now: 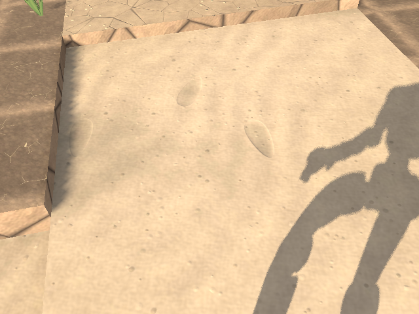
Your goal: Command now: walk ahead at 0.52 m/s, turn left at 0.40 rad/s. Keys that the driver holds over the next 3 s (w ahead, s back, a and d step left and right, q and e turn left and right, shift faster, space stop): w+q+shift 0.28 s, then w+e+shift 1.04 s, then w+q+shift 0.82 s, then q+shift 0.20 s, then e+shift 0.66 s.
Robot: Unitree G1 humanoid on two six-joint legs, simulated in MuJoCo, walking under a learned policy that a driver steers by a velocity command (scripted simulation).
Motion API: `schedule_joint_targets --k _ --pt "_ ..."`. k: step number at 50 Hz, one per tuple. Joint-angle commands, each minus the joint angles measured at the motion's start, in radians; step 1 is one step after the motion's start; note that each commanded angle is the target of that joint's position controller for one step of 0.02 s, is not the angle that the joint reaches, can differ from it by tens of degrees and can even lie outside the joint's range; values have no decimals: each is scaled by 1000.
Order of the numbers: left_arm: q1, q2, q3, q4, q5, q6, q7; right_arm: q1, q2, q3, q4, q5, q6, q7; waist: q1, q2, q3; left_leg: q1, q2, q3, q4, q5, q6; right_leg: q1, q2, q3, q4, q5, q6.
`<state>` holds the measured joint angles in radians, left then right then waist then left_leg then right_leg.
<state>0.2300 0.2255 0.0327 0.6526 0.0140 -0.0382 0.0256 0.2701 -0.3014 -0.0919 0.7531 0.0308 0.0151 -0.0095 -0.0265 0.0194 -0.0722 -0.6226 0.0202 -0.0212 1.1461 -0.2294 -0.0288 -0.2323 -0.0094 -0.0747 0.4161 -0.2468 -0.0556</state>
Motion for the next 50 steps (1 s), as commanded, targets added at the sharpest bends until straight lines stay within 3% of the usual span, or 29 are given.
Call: schedule_joint_targets --k 1,3,4,6,8,13,16,18,19,20,21,22,23,24,26,27,30,35,38,40,41,42,43,44,45,46,47,48,50 --pt "41 171 61 -16 -5 -44 12 -100 -80 -23 -99 -4 -40 1 47 -137 72 -368 50 -112 28 69 7 253 -347 300 -303 -380 -117" --pt "29 165 61 -2 -3 -55 9 -73 -68 -23 -96 -7 -39 4 30 -131 95 -375 70 -98 57 99 -10 222 -347 215 -321 -342 -103" --pt "77 180 57 13 32 -44 -6 -69 -52 -18 -78 -115 -8 49 32 -36 106 -297 31 -27 51 87 -16 139 -317 126 -339 -349 -81" --pt "68 183 63 25 37 -48 -16 -89 -40 -17 -95 -87 15 90 23 -117 146 -288 54 -14 37 135 -12 95 -311 50 -351 -327 -65" --pt "64 188 67 37 33 -55 -13 -105 -47 -16 -109 -70 20 103 11 -126 161 -296 83 -15 -3 163 5 115 -335 13 -361 -332 -57" --pt "93 204 79 83 34 -57 -4 -195 -45 -1 -145 -69 18 118 29 -128 208 -247 130 72 -217 80 99 251 -359 -114 -389 -293 -43" --pt "135 202 76 127 41 -49 -10 -213 -27 15 -144 -67 9 110 41 -107 244 -87 97 121 -372 -34 170 249 -360 -187 -382 -126 -57" --pt "132 251 80 155 34 -36 -10 -55 -65 -1 -98 -63 -7 86 -39 -102 164 185 -33 197 -426 -158 210 232 -349 -226 -137 509 -86" --pt "85 264 76 157 25 -25 -14 197 -85 -18 -18 -59 -27 72 -182 -50 49 497 -110 221 -520 -78 222 130 -296 -265 189 764 -85" --pt "86 184 45 140 31 -28 -24 420 -188 -48 50 -75 -40 55 -263 140 -89 834 -1 24 -558 -301 199 -132 -211 -233 602 464 -67" --pt "121 29 11 65 -7 -40 -48 394 -334 -64 24 -90 -57 35 -164 460 -192 983 330 -594 -845 -743 231 -480 30 15 984 -352 -24" --pt "-87 105 24 31 -22 -48 -40 300 -274 -49 -21 -89 -67 20 -218 194 -110 845 347 -652 -967 -587 149 -565 64 256 1073 -236 -44" --pt "-62 116 31 35 -37 -54 -39 268 -231 -34 10 -98 -72 12 -143 75 -5 759 379 -504 -907 -405 134 -600 4 232 1082 -98 -62" --pt "6 125 32 75 -25 -52 -40 206 -164 -16 12 -93 -79 22 -68 -12 34 653 342 -402 -886 -334 110 -546 -67 202 1005 -6 -61" --pt "108 112 35 140 9 -17 -60 95 -59 22 -2 -68 -97 28 16 83 82 496 268 -191 -929 -208 40 -441 -123 172 945 92 -32" --pt "118 105 38 154 1 2 -73 94 -32 32 4 -65 -107 28 26 85 94 476 253 -124 -953 -157 23 -430 -125 163 950 113 -23" --pt "30 67 30 147 -13 34 -94 123 -44 27 45 -59 -131 27 30 46 191 480 198 89 -1020 95 -22 -523 -109 120 889 212 -14" --pt "-146 57 12 93 -10 23 -97 187 -3 45 96 -55 -132 5 17 50 234 635 125 315 -1038 617 -12 -578 -43 -69 629 311 -61" --pt "-133 71 2 75 -16 20 -97 140 -64 40 98 -55 -125 -26 79 62 188 685 146 365 -963 1134 -14 -364 31 -172 391 309 -111" --pt "54 131 20 120 -21 35 -87 87 -136 18 87 -62 -109 -54 192 123 71 750 194 353 -761 1465 -12 -161 85 -187 385 249 -136" --pt "232 180 42 167 -21 43 -77 23 -168 4 67 -69 -94 -59 284 140 0 722 213 334 -563 1529 -1 4 105 -162 396 179 -159" --pt "460 234 72 237 -16 47 -64 -67 -182 -4 38 -74 -79 -56 390 114 -60 617 217 293 -265 1442 22 214 94 -83 349 105 -205" --pt "551 252 98 271 -30 44 -47 -144 -153 -5 29 -59 -69 -33 439 -13 -40 436 88 300 194 826 39 360 51 26 196 116 -275" --pt "409 214 86 289 -39 49 -42 -223 42 53 -21 -77 -85 1 296 -267 157 56 -120 215 545 -205 59 310 36 174 252 201 -285" --pt "259 250 77 229 -11 45 -42 -94 114 80 -139 -60 -108 10 80 -293 43 -204 -130 2 653 -247 19 411 -77 642 136 231 -440" --pt "219 247 83 192 6 39 -32 -55 60 93 -157 -74 -142 18 75 -207 -28 -275 -85 -97 576 -229 34 434 -208 927 -138 -196 -475" --pt "206 188 76 187 20 30 -24 -80 -27 78 -134 -79 -157 20 53 -3 77 -262 -28 -105 470 -161 34 305 -215 939 -246 -351 -417" --pt "176 173 68 189 16 17 -24 -129 -51 73 -129 -96 -150 17 22 110 137 -211 9 -100 381 -127 24 164 -181 845 -248 -321 -365" --pt "160 175 58 184 -1 -25 -14 -146 -40 88 -136 -114 -105 14 -23 133 198 -115 67 -90 229 -104 -18 -54 -103 697 -247 -183 -337"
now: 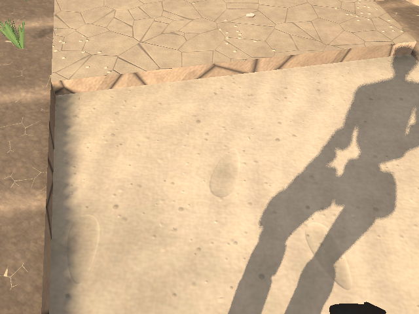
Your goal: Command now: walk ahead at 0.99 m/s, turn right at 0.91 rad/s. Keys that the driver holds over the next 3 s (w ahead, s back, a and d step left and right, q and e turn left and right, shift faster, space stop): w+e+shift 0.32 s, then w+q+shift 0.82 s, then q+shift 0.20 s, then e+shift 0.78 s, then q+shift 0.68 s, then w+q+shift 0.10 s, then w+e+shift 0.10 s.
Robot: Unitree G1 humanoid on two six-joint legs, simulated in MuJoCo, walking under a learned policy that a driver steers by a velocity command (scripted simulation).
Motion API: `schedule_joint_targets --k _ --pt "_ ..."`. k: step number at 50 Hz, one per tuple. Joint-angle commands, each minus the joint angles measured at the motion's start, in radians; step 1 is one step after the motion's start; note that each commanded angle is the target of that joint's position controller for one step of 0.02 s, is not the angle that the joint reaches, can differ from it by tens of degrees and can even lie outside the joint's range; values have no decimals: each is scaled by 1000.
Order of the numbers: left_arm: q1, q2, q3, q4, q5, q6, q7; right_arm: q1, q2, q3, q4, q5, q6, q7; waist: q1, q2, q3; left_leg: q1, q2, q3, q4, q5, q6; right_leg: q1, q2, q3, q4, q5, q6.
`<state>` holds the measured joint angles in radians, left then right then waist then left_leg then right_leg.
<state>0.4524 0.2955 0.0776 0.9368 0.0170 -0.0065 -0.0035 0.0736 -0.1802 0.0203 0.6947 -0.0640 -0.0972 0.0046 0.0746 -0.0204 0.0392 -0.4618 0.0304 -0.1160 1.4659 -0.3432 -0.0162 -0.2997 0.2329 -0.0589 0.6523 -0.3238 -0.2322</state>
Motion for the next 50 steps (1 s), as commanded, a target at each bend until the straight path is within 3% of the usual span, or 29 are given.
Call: schedule_joint_targets --k 1,3,5,7,9,11,12,13,14,15,16,17,18,21,24,26,28,30,32,33,34,35,36,37,40,42,45,48,50 --pt "-70 109 11 -105 -10 -73 13 20 -153 -17 -92 -18 26 4 -128 170 105 -221 81 29 -201 28 -50 -82 -303 606 -506 -73 -146" --pt "-60 131 20 -115 -11 -91 12 -94 -154 -8 -136 0 33 12 -82 133 118 -132 91 82 -444 158 -73 -151 -239 486 -528 123 -122" --pt "-25 126 27 -104 -23 -91 1 -188 -107 10 -175 24 32 17 -19 69 96 -48 61 119 -682 334 -63 -111 -185 410 -488 331 -60" --pt "20 148 38 -95 -29 -88 -11 -218 -99 12 -192 40 30 14 35 15 37 -4 9 146 -808 436 -39 16 -198 417 -453 520 -24" --pt "16 163 47 -98 -24 -85 -10 -207 -125 3 -200 42 23 7 37 -28 -1 43 -23 131 -911 436 -16 131 -216 427 -377 661 7" --pt "-18 198 56 -112 -18 -89 -6 -72 -200 -31 -166 41 14 -10 -32 -47 -113 236 -74 107 -958 346 3 207 -218 445 -185 882 56" --pt "-74 239 65 -127 -13 -91 -8 84 -252 -57 -130 46 7 -22 -136 -54 -197 399 -65 92 -957 278 12 182 -213 446 1 888 73" --pt "-154 220 60 -152 -6 -98 -12 317 -311 -87 -71 39 4 -39 -266 -39 -293 645 2 60 -908 176 25 48 -180 416 251 774 86" --pt "-184 47 15 -195 6 -106 -8 514 -363 -107 -27 9 2 -54 -301 156 -388 853 250 -189 -919 -175 27 -156 -120 337 591 34 75" --pt "-47 -12 -16 -270 -58 -101 -7 371 -432 -121 -50 -21 4 -39 -132 473 -451 901 467 -817 -1195 -391 128 -415 -78 230 785 -184 105" --pt "-92 74 -15 -228 -23 -77 5 228 -311 -115 -82 -8 11 -28 -128 276 -308 755 409 -769 -1231 -593 162 -492 -180 205 816 -45 96" --pt "-159 98 -8 -226 5 -68 -10 184 -223 -94 -77 6 14 -20 -130 151 -198 621 340 -573 -1221 -456 163 -474 -216 176 754 45 104" --pt "-198 83 -12 -230 20 -65 -25 206 -191 -89 -36 2 13 -13 -125 65 -130 513 287 -438 -1220 -257 162 -441 -236 173 710 70 112" --pt "-269 7 -43 -293 40 -54 -53 324 -144 -72 83 20 -14 -2 -93 105 -55 389 206 -271 -1240 -14 173 -438 -245 224 616 24 124" --pt "-390 37 -59 -376 55 -53 -61 337 -193 -81 112 48 -26 3 -53 95 16 348 205 -216 -1321 81 215 -539 -298 160 440 67 158" --pt "-488 38 -82 -415 41 -65 -78 309 -212 -89 99 47 -23 7 -59 73 52 188 136 -105 -1393 136 193 -349 -308 91 170 211 187" --pt "-509 30 -91 -411 23 -70 -91 332 -284 -108 103 55 -23 16 -68 91 48 68 136 -63 -1455 301 187 -78 -258 21 66 273 192" --pt "-485 72 -76 -394 19 -71 -73 366 -315 -115 116 61 -20 25 -56 86 26 172 155 -47 -1378 520 179 -3 -235 20 1 259 181" --pt "-285 119 -47 -325 34 -78 -38 404 -336 -117 138 63 -12 22 39 59 -118 246 110 12 -1019 831 148 245 -174 6 -77 171 163" --pt "-133 155 -27 -287 48 -83 -17 400 -329 -115 136 68 -12 21 116 63 -203 102 66 19 -756 716 134 478 -240 56 -66 137 153" --pt "37 244 0 -275 74 -89 8 395 -213 -90 104 60 -15 18 153 -96 -344 -73 -5 47 -382 192 126 670 -523 362 -115 -228 132" --pt "32 290 9 -286 73 -78 15 459 -135 -75 53 101 -8 13 80 -252 -466 -257 -69 37 -100 -120 122 716 -737 841 -341 -470 68" --pt "-60 226 8 -283 49 -69 16 385 -196 -84 51 81 7 6 51 -157 -317 -366 -12 43 -39 -19 127 593 -688 831 -409 -529 46" --pt "-128 134 -13 -279 35 -78 14 303 -198 -85 49 63 18 12 31 -78 -156 -393 31 50 -85 52 125 459 -632 640 -390 -369 54" --pt "-149 35 -34 -227 20 -102 6 280 -146 -83 69 42 62 36 -57 -59 -1 -295 92 39 -178 78 97 214 -519 289 -436 55 113" --pt "-147 33 -30 -191 -2 -121 2 220 -119 -77 26 34 88 51 -90 -80 23 -351 113 48 -202 104 84 208 -529 201 -493 132 110" --pt "-163 21 -32 -164 1 -139 1 85 -115 -66 -48 35 92 70 -117 -65 65 -361 112 85 -330 260 93 177 -475 -17 -531 354 138" --pt "-157 71 -22 -143 2 -144 10 -21 -124 -51 -84 38 87 96 -112 -6 95 -180 61 214 -620 422 135 141 -418 -186 -585 501 172" --pt "-103 126 -13 -131 0 -140 17 -38 -138 -51 -84 39 82 99 -113 -10 66 -56 -21 296 -707 437 172 225 -428 -219 -499 934 189"
Over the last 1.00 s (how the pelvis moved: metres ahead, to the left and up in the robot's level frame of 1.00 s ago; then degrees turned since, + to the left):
0.66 0.24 -0.04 -8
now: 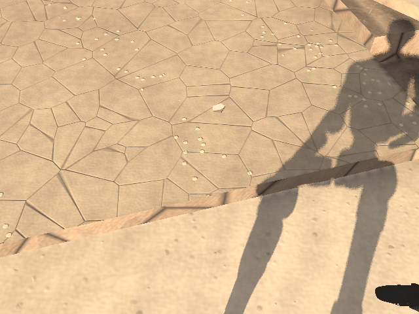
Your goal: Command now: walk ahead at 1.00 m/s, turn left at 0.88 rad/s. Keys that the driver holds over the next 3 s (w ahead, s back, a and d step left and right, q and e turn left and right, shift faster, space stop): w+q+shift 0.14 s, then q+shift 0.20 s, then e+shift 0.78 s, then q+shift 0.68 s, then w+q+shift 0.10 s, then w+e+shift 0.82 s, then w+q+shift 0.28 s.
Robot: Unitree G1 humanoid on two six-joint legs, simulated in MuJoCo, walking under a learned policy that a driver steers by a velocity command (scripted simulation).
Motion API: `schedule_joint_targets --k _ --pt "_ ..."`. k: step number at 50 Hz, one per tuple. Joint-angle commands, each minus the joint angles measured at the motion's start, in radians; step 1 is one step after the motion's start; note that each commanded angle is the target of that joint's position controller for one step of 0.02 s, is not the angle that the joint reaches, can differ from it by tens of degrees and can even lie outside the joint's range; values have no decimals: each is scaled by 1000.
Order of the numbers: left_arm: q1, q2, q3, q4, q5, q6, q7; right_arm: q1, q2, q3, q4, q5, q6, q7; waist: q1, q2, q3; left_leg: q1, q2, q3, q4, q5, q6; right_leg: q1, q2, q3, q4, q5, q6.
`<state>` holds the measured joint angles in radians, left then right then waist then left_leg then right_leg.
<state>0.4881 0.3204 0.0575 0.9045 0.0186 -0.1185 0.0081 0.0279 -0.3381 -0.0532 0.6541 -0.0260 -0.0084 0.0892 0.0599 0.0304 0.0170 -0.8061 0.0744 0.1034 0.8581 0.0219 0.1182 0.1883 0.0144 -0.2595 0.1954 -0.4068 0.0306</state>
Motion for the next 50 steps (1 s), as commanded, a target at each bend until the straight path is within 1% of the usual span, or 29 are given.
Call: schedule_joint_targets --k 1,3,4,5,6,7,8,9,10,12,15,18,21,23,24,25,26,27,29,32,36,39,44,45,46,47,48,49,50 --pt "-124 135 15 -100 1 -15 12 53 -7 16 -27 5 -8 9 -125 -86 44 340 -112 105 -107 25 52 -191 -216 -22 56 1252 -64" --pt "-166 207 36 -124 14 26 25 313 -77 -13 41 5 -9 -9 -271 -135 -106 616 -174 83 -109 -108 94 -179 -258 0 433 1482 -69" --pt "-196 212 38 -141 22 42 24 521 -126 -42 108 2 -10 -29 -355 -106 -201 869 -191 23 -157 -173 126 -291 -256 24 742 1361 -78" --pt "-178 140 25 -129 34 44 5 516 -178 -68 128 10 -2 -57 -305 20 -158 1007 -129 -105 -192 -266 156 -528 -114 37 1120 500 -55" --pt "-85 18 -11 -225 30 30 -6 394 -304 -89 84 -12 16 -65 -124 268 -206 1208 105 -613 -269 -181 310 -937 23 123 1512 -129 6" --pt "-193 83 -15 -294 24 1 -5 417 -313 -100 42 -1 23 -69 -201 132 -331 1264 174 -890 -506 -434 377 -1078 9 324 1522 -48 -10" --pt "-268 108 -17 -303 19 -17 -4 390 -265 -92 50 5 16 -79 -179 5 -164 1108 184 -883 -610 -396 326 -1102 -43 346 1411 22 -14" --pt "-265 105 -20 -291 19 -20 -3 346 -215 -79 64 10 6 -84 -106 -91 -32 913 155 -781 -607 -181 282 -1031 -81 336 1290 65 -9" --pt "-251 90 -26 -284 30 -5 0 310 -193 -69 65 15 -10 -88 -56 -112 18 763 113 -677 -576 79 266 -944 -102 338 1226 40 7" --pt "-210 84 -27 -272 44 49 3 273 -146 -49 58 29 -32 -86 0 -144 34 563 53 -502 -567 451 239 -787 -136 320 1086 -3 47" --pt "-298 34 -43 -321 29 69 2 250 -165 -57 64 22 -42 -78 0 -94 3 454 -83 -355 -515 686 170 -669 -83 254 802 138 50" --pt "-344 6 -58 -322 7 65 0 265 -130 -59 76 29 -23 -79 -53 -7 -75 495 -168 -283 -451 570 63 -552 -5 211 518 426 13" --pt "-345 12 -56 -293 11 46 1 348 -77 -41 105 26 -33 -88 -112 23 -87 636 -112 -319 -423 456 7 -501 14 215 356 598 -28" --pt "-128 44 -37 -201 21 26 5 302 -90 -43 110 14 -39 -104 -4 45 -118 712 -75 -308 -235 517 -23 -369 13 238 288 628 -69" --pt "-24 79 -25 -155 21 8 6 288 -88 -41 107 15 -43 -104 50 -2 -126 704 -126 -264 -43 390 -42 -281 -19 251 226 785 -85" --pt "-10 147 -13 -155 26 0 3 437 -15 -30 105 26 -41 -107 -20 -240 -206 556 -257 -184 334 -319 -86 -106 -267 510 358 1512 -215" --pt "-43 149 -7 -154 8 18 -5 635 19 -16 131 32 -34 -108 -118 -343 -361 400 -310 -210 488 -652 -110 21 -434 871 284 1593 -380" --pt "-165 109 -1 -202 -21 41 -11 574 -43 -14 156 -14 -16 -109 -122 -174 -317 364 -219 -208 537 -540 -116 -79 -379 893 217 1241 -382" --pt "-245 67 -4 -216 -24 76 -10 301 -80 -17 85 -35 1 -99 -75 -28 -160 314 -166 -188 473 -476 -128 -283 -250 742 145 796 -310" --pt "-198 101 19 -175 -15 101 -11 273 -33 2 50 -22 47 -98 -95 -81 -114 389 -148 -176 323 -452 -139 -428 -145 670 104 597 -231" --pt "-204 112 42 -187 -4 133 -13 223 -19 12 35 -11 65 -114 -80 -138 -100 390 -161 -172 129 -466 -141 -475 -92 726 30 171 -177" --pt "-196 123 61 -190 -5 158 -11 186 -28 12 30 1 64 -123 -54 -179 -78 406 -171 -183 8 -442 -133 -485 -81 798 -37 -82 -141" --pt "-253 121 82 -201 -5 177 -19 248 -27 10 61 13 33 -143 -65 -227 -63 587 -228 -172 -264 -431 -90 -533 -19 818 -80 -111 -61" --pt "-322 126 89 -265 -72 165 28 249 -50 -6 74 45 8 -149 -93 -290 -52 624 -193 -235 -383 -340 -95 -510 -7 846 -94 -158 -50" --pt "-332 122 88 -273 -76 161 41 290 -84 -14 95 55 -5 -151 -108 -264 -66 696 -150 -227 -514 -259 -91 -508 9 839 -50 -152 -35" --pt "-275 105 87 -265 -84 162 44 286 -98 -23 100 55 -11 -154 -91 -138 -125 793 -44 -278 -570 -212 -70 -535 49 786 107 -204 -32" --pt "-239 71 86 -267 -86 166 45 214 -136 -27 73 22 -8 -152 -41 115 -146 773 168 -511 -617 -301 32 -629 167 601 414 -209 -24" --pt "-248 133 105 -283 -68 158 37 66 -125 -29 37 -27 -15 -149 -2 255 -37 612 302 -599 -684 -227 115 -786 156 448 729 -138 18" --pt "-225 188 112 -273 -51 161 30 -8 -59 -16 3 -25 -19 -157 20 219 -17 544 297 -520 -687 -225 104 -778 73 417 895 -87 39"
Over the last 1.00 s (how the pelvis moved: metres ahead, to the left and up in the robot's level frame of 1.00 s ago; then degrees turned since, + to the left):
0.89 -0.10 0.01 -1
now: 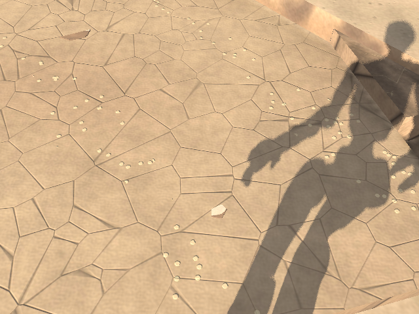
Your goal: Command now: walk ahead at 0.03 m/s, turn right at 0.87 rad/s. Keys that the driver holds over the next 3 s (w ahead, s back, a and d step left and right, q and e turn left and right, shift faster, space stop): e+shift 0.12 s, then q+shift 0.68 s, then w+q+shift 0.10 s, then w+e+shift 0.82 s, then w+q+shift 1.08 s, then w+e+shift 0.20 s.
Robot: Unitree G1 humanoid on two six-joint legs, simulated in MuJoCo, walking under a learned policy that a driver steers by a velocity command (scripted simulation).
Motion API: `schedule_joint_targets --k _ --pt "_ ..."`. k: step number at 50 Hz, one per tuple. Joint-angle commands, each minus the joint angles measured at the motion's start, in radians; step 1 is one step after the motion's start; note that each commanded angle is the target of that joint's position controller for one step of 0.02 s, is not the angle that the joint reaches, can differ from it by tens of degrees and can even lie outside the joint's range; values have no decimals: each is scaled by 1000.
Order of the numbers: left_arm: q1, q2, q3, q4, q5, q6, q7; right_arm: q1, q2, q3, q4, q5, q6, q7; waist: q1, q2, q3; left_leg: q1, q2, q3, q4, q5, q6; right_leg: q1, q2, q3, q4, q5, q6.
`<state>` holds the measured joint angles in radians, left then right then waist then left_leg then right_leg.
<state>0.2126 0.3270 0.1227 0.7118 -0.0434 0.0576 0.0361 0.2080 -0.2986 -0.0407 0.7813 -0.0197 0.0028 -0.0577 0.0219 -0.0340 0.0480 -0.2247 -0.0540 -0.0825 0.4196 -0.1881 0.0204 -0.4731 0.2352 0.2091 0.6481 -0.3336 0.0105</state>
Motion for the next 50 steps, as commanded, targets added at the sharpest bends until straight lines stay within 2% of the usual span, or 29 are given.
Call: schedule_joint_targets --k 1,2,3,6,8,11,14,15,16,17,18,19,21,24,28,31,33,34,35,36,37,38,39,40,41,42,44,46,50 --pt "101 165 41 -58 23 -4 -1 -242 -61 -19 -144 -8 -32 -19 77 210 -42 -57 347 -220 -212 -12 154 -101 -149 -63 554 -95 61" --pt "125 132 30 -49 37 4 -4 -249 -61 -15 -157 10 -29 -27 79 142 -50 -43 291 -139 -175 26 128 -115 -156 -79 631 -32 72" --pt "119 97 12 -60 36 7 -13 -238 -71 -13 -159 17 -24 -33 63 119 -25 -39 273 -78 -162 77 135 -151 -175 -108 670 -1 87" --pt "-71 50 -26 -161 16 -10 -30 -80 -119 -23 -129 2 -6 -34 -57 126 -9 135 270 -1 -139 207 184 -278 -265 -187 471 69 128" --pt "-124 17 -51 -206 27 -21 -44 6 -161 -39 -104 3 7 -16 -100 139 -59 165 283 -14 -101 315 217 -183 -276 -187 334 -13 130" --pt "-94 27 -59 -197 31 -30 -44 -8 -203 -53 -106 20 4 25 -81 182 -105 110 290 -14 -58 414 227 21 -224 -239 128 -107 86" --pt "2 27 -56 -127 48 -27 -27 -38 -108 -15 -87 51 -20 54 -1 174 -108 -6 242 -13 16 368 141 347 -206 -229 -351 245 19" --pt "35 90 -42 -124 49 -23 -13 4 -101 -10 -79 39 -39 67 -7 147 -146 -98 208 -7 49 254 68 520 -278 -157 -320 373 -1" --pt "96 192 -20 -134 70 -11 7 9 -58 5 -106 -1 -56 84 -7 -64 -240 -279 135 40 220 -146 -17 724 -513 29 -171 850 -83" --pt "44 206 -7 -123 74 -2 10 0 -73 -5 -125 34 -63 82 1 -241 -276 -339 97 110 338 -412 -62 594 -639 76 -195 772 -248" --pt "15 166 -14 -148 82 -12 4 -58 -162 -32 -121 55 -52 71 51 -175 -226 -352 107 87 544 -456 -85 511 -617 68 -244 690 -296" --pt "-20 138 -20 -140 84 -21 8 -53 -165 -49 -114 68 -34 60 32 -164 -174 -412 103 78 687 -444 -93 464 -596 26 -269 629 -281" --pt "-137 100 -30 -151 63 -38 13 25 -127 -55 -82 55 16 30 -27 -151 -107 -396 123 56 783 -343 -114 333 -555 -85 -309 513 -232" --pt "-183 48 -42 -138 64 -50 21 34 -81 -52 -109 42 45 17 -51 -128 -80 -381 138 89 742 -204 -131 274 -531 -187 -339 399 -209" --pt "-168 88 -23 -112 54 -51 24 -17 -48 -37 -181 35 39 57 -23 -109 -122 -286 167 117 486 -160 -96 328 -573 -238 -310 423 -210" --pt "-155 126 -5 -91 38 -50 11 10 -77 -51 -208 40 43 80 -29 -110 -131 -214 145 164 374 -171 -51 350 -612 -255 -267 455 -194" --pt "-166 116 -3 -78 19 -49 2 62 -82 -66 -203 41 50 78 -63 -80 -123 -109 104 199 220 -75 -3 311 -592 -311 -169 376 -127" --pt "-116 82 -7 -54 22 -47 -6 111 -117 -84 -189 36 48 65 -70 8 -116 -14 78 159 115 38 40 246 -530 -363 -38 258 -66" --pt "-108 36 -19 -73 58 -45 -11 169 -257 -126 -196 35 40 42 -71 309 -104 157 265 -154 7 474 144 -12 -397 -455 290 -51 38" --pt "-228 10 -34 -152 75 -51 -5 161 -318 -128 -233 0 15 45 -79 421 -146 208 425 -519 -58 569 357 -265 -224 -290 543 -378 86" --pt "-274 57 -22 -150 63 -56 -3 163 -277 -120 -239 -12 -11 59 -122 244 -206 238 426 -482 -86 442 366 -298 -236 -156 640 -352 65" --pt "-277 55 -21 -147 45 -63 0 129 -256 -114 -236 0 -25 56 -95 187 -177 212 378 -417 -86 345 313 -300 -247 -121 630 -261 36" --pt "-246 59 -17 -125 48 -66 7 62 -227 -108 -243 26 -22 46 -53 110 -151 176 329 -350 -77 271 253 -295 -270 -106 582 -165 29" --pt "-228 78 -10 -117 56 -65 13 -5 -194 -95 -262 44 -10 34 -24 110 -139 126 300 -307 -73 241 217 -266 -276 -104 531 -94 29" --pt "-99 36 -39 -64 114 -39 -19 32 -157 -83 -234 4 22 46 -9 155 -165 99 203 -223 -85 135 177 -155 -290 -157 502 -6 30" --pt "-77 35 -39 -51 113 -25 -38 45 -143 -79 -237 1 32 57 -16 156 -172 63 172 -225 -121 -87 174 -121 -271 -181 481 19 36" --pt "-113 47 -42 -64 101 -16 -64 59 -171 -87 -241 3 37 78 -36 163 -128 24 164 -301 -199 -381 187 -120 -251 -201 380 2 54" --pt "-124 53 -46 -62 96 -25 -76 76 -186 -90 -235 -4 32 83 -48 173 -98 47 189 -336 -225 -438 200 -136 -244 -211 280 -1 64" --pt "-117 38 -59 -37 90 -59 -78 111 -148 -66 -201 -12 -14 81 -74 202 -85 76 221 -293 -235 -396 181 -75 -273 -239 96 75 31"
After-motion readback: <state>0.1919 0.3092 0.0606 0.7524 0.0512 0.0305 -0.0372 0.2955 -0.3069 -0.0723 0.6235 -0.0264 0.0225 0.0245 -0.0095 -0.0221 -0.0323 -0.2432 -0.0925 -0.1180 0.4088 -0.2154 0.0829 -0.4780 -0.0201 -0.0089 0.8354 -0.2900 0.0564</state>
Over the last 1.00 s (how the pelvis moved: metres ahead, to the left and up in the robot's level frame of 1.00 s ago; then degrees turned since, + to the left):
0.49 0.03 0.02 3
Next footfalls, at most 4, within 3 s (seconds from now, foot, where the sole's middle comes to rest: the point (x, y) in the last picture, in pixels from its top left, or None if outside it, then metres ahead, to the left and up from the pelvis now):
0.30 right None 0.02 -0.18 -0.78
0.68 left None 0.03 0.08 -0.78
1.18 right None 0.16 -0.06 -0.78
1.58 left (151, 283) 0.53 0.20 -0.70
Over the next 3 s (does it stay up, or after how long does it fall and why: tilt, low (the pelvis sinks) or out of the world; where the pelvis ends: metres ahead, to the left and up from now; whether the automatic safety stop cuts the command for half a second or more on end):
stays up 1.69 0.14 0.07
